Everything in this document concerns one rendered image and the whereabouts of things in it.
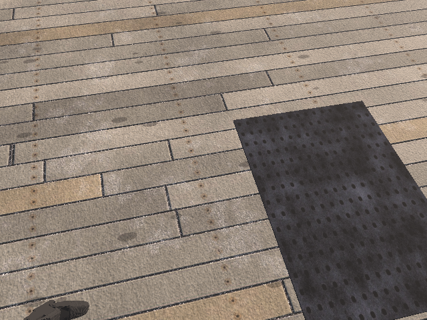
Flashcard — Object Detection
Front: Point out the robot left hand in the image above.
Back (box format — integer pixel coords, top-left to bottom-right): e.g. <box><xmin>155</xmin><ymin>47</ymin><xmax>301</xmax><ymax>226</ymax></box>
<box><xmin>24</xmin><ymin>300</ymin><xmax>89</xmax><ymax>320</ymax></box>

